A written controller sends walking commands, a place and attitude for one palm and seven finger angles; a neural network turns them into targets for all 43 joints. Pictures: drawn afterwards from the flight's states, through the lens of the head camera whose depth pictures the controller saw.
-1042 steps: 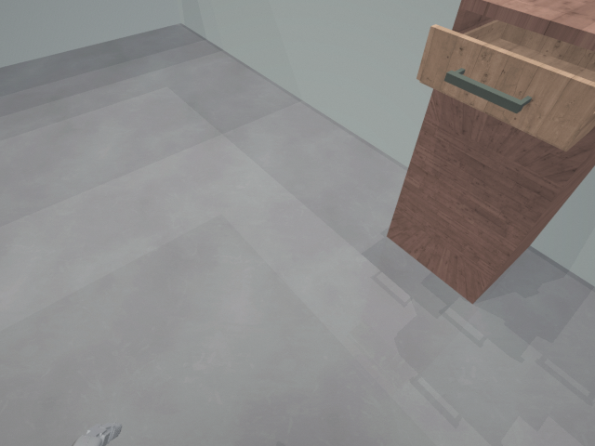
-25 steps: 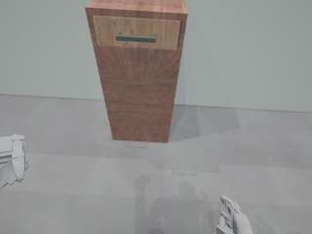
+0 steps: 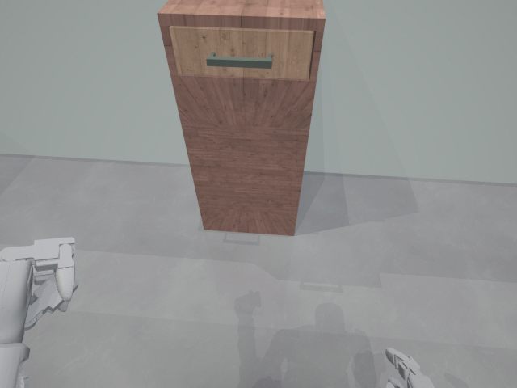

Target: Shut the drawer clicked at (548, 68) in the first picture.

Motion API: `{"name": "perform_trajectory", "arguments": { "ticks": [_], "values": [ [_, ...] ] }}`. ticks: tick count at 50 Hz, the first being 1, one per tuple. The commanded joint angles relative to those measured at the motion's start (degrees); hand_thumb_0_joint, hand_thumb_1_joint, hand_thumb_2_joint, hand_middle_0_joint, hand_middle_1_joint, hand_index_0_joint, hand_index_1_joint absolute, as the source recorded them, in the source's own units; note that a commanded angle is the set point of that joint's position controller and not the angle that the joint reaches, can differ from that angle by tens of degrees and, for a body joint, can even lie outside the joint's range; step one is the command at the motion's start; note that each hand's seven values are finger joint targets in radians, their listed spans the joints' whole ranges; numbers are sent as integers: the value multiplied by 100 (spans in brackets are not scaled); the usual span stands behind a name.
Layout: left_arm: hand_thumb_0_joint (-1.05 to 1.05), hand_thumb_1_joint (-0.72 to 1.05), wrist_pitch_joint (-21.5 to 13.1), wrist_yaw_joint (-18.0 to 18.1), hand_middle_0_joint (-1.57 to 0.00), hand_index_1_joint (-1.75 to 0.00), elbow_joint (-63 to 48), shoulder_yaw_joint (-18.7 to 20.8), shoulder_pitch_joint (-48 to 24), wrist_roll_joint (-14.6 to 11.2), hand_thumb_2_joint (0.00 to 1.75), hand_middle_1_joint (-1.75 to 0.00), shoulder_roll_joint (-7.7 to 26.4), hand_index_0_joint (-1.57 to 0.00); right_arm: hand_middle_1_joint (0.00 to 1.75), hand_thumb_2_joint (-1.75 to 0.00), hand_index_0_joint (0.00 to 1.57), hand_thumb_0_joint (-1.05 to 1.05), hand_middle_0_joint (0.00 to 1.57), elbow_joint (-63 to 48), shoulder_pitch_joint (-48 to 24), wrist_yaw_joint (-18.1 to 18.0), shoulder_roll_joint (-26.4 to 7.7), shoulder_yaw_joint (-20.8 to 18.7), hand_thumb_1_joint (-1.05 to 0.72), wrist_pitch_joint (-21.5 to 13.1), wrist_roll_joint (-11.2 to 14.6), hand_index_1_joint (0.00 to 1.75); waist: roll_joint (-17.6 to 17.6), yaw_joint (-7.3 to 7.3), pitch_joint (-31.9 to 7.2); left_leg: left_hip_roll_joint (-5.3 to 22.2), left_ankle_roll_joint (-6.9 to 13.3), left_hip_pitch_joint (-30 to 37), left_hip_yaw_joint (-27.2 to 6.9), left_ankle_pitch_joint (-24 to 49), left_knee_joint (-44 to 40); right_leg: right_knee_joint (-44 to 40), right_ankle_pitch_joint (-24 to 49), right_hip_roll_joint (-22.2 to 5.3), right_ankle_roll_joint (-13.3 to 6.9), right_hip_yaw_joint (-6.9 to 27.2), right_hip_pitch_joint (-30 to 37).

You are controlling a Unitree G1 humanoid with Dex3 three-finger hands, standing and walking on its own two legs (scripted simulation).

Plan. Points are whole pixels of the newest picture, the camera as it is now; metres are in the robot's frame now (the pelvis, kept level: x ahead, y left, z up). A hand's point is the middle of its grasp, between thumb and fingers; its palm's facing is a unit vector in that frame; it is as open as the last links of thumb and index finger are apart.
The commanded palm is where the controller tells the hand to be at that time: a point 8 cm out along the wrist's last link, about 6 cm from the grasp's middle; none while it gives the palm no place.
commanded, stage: let the arm hang, fingers relaxed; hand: left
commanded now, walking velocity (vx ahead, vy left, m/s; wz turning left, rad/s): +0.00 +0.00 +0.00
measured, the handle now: (240, 59) +0.90 +0.09 +0.10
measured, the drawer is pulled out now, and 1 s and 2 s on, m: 0.00 0.00 0.00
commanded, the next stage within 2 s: look to check the result in 1.06 s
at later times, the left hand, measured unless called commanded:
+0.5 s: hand out of the picture -0.01 +0.23 -0.16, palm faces +0.04 -0.96 -0.27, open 4.9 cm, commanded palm none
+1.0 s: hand out of the picture -0.02 +0.18 -0.16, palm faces +0.03 -0.98 -0.18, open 7.3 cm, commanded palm none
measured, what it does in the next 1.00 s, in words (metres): stands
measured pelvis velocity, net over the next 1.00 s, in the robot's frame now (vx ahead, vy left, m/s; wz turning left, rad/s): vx -0.01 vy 0.02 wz -0.01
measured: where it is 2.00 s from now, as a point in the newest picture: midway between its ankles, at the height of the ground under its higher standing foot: outside the picture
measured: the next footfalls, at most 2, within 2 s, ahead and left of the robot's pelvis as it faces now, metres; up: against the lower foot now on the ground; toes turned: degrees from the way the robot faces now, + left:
none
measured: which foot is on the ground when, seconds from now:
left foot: down 0.00-1.00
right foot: down 0.00-1.00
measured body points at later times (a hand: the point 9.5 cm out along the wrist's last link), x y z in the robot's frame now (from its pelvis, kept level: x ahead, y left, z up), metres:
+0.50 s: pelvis +0.00 +0.02 +0.01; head +0.02 +0.02 +0.46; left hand -0.01 +0.28 -0.13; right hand +0.02 -0.21 -0.15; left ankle +0.02 +0.12 -0.73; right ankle +0.02 -0.10 -0.73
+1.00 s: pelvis -0.01 +0.02 +0.01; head +0.00 +0.01 +0.46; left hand -0.02 +0.23 -0.15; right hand -0.05 -0.18 -0.15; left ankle +0.02 +0.12 -0.73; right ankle +0.02 -0.10 -0.73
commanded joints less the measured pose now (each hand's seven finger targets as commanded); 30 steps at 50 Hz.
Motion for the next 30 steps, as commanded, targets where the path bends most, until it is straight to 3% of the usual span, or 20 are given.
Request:
{"name": "perform_trajectory", "arguments": {
  "ticks": [1, 3, 4, 5, 6, 7, 8, 9, 10, 12, 13, 15, 17, 19, 22, 28, 30],
  "values": [
    [0, 90, 1165, -561, -128, -147, 3099, -865, -593, 141, 90, -147, -334, -128, 30, -90, 20, 0, 20, -66, 185, 207, -419, -150, -90, 431, 15, 30, -1052, -160, -192, 76, -48, -62, 79, -111, -77, -401, 2022, -1365, -555, 749, -7],
    [0, 90, 1191, -579, -120, -138, 3708, -1047, -904, 121, 90, -138, -298, -120, 30, -90, 20, 0, 20, -61, 206, 211, -520, -155, -90, 517, -81, 30, -1408, -159, -177, -9, 57, 313, -5, 742, -845, -123, 2306, -1200, -320, 617, 61],
    [0, 90, 1202, -588, -116, -134, 4003, -1116, -963, 100, 90, -134, -306, -116, 30, -90, 20, 0, 20, -66, 195, 188, -661, -163, -90, 517, -133, 30, -1380, -116, -250, 169, 180, 604, -278, 1869, -1079, 46, 2211, -1084, -149, 554, -39],
    [0, 90, 1219, -596, -112, -130, 4316, -1170, -959, 97, 90, -130, -356, -112, 30, -90, 20, 0, 20, -40, 104, 143, -828, -171, -90, 508, -190, 30, -1058, -25, -412, 506, 323, 895, -628, 2790, -1159, 182, 1978, -879, 18, 453, -121],
    [0, 90, 1239, -593, -108, -125, 4633, -1200, -999, 101, 90, -125, -371, -108, 30, -90, 20, 0, 20, 4, -71, 90, -902, -140, -90, 521, -223, 30, -893, 87, -473, 678, 385, 839, -658, 3107, -1141, 30, 1829, -779, 123, 438, 89],
    [0, 90, 1260, -577, -104, -121, 4955, -1210, -1155, 108, 90, -121, -309, -104, 30, -90, 20, 0, 20, 107, -182, 61, -812, -105, -90, 558, -223, 30, -893, 100, -438, 563, 318, 686, -495, 2622, -1212, -231, 1540, -792, 108, 544, 285],
    [0, 90, 1275, -582, -100, -117, 5306, -1209, -1317, 94, 90, -117, -209, -100, 30, -90, 20, 0, 20, 212, -200, 44, -703, -67, -90, 566, -210, 30, -219, 67, -258, 445, 246, 586, -427, 2449, -1401, -226, 1442, -834, 93, 594, 343],
    [0, 90, 1306, -587, -96, -112, 5657, -1248, -1441, 60, 90, -112, -215, -96, 30, -90, 20, 0, 20, 379, -106, 25, -657, -18, -90, 577, -194, 30, 168, 33, -105, 510, 250, 501, -521, 2203, -1758, -238, 861, -687, 123, 478, 379],
    [0, 90, 1300, -587, -92, -108, 5991, -1276, -1420, 34, 90, -108, -268, -92, 30, -90, 20, 0, 20, 521, -159, 9, -681, 11, -90, 586, -192, 30, 554, 100, -17, 551, 278, 454, -560, 2134, -1926, -331, 652, -607, 127, 465, 481],
    [0, 90, 1265, -573, -84, -99, 6616, -1333, -1281, 6, 90, -99, -298, -84, 30, -90, 20, 0, 20, 759, -159, -29, -579, 42, -90, 602, -155, 30, 716, 143, -43, 481, 228, 576, -433, 1935, -2005, -613, 742, -634, 54, 570, 665],
    [0, 90, 1237, -553, -80, -95, 6821, -1318, -1229, 11, 90, -95, -313, -80, 30, -90, 20, 0, 20, 846, -52, -50, -542, 29, -90, 615, -145, 30, 582, 129, -131, 480, 194, 712, -392, 1951, -1972, -724, 880, -658, 19, 560, 738],
    [0, 90, 1224, -543, -72, -86, 7152, -1323, -1243, -5, 90, -86, -420, -72, 30, -90, 20, 0, 20, 1022, 89, -71, -419, 17, -90, 629, -144, 30, 820, 92, -324, 462, 180, 910, -322, 1722, -2043, -875, 907, -708, -7, 554, 830],
    [0, 90, 1233, -553, -64, -78, 7455, -1373, -1314, -17, 90, -78, -413, -64, 30, -90, 20, 0, 20, 1205, 175, -81, -411, 14, -90, 650, -121, 30, 727, 73, -240, 498, 188, 955, -355, 1497, -2216, -992, 714, -692, 1, 498, 811],
    [0, 90, 1238, -554, -56, -69, 7713, -1400, -1355, -13, 90, -69, -434, -56, 30, -90, 20, 0, 20, 1354, 268, -97, -436, -16, -90, 671, -105, 30, 206, 54, -97, 560, 204, 1004, -412, 1373, -2316, -1121, 577, -689, 11, 462, 726],
    [0, 90, 1237, -548, -44, -56, 8067, -1444, -1340, -12, 90, -56, -476, -44, 30, -90, 20, 0, 20, 1586, 405, -106, -446, -15, -90, 681, -94, 30, -208, 36, 124, 570, 219, 1083, -406, 1206, -2466, -1255, 444, -712, 12, 493, 569],
    [0, 90, 1221, -506, -20, -30, 8557, -1488, -1159, -16, 90, -30, -551, -20, 30, -90, 20, 0, 20, 1997, 572, -120, -347, 16, -90, 662, -78, 30, -273, 57, 327, 552, 219, 1272, -310, 1359, -2589, -1291, 438, -736, 30, 518, 423],
    [0, 90, 1228, -495, -20, -30, 8683, -1502, -1155, -20, 90, -30, -619, -20, 30, -90, 20, 0, 20, 2117, 625, -127, -266, 33, -90, 663, -85, 30, -256, 41, 444, 543, 208, 1213, -292, 1203, -2657, -1319, 326, -740, 41, 525, 401]
  ]
}}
